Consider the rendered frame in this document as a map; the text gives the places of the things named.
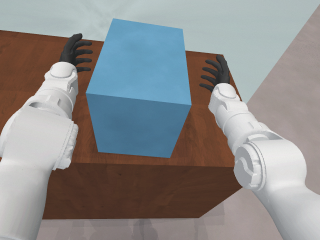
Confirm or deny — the carton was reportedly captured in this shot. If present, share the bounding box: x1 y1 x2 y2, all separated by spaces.
85 18 192 158

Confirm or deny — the robot right forearm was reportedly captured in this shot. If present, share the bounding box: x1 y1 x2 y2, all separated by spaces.
208 83 307 175

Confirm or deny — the pedestal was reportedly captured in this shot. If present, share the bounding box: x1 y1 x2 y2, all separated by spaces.
0 30 243 220

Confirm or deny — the robot left forearm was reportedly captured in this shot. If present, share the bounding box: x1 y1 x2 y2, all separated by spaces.
0 62 79 158

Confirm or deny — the robot right hand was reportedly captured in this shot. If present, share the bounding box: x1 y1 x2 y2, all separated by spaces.
199 54 230 93

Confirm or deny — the left robot upper arm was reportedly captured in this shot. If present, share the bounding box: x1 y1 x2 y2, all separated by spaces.
0 105 79 240

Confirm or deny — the robot left hand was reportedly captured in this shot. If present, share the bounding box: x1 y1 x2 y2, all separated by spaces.
59 33 93 73

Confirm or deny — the right robot upper arm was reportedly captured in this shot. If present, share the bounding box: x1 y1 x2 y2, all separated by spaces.
233 139 320 240

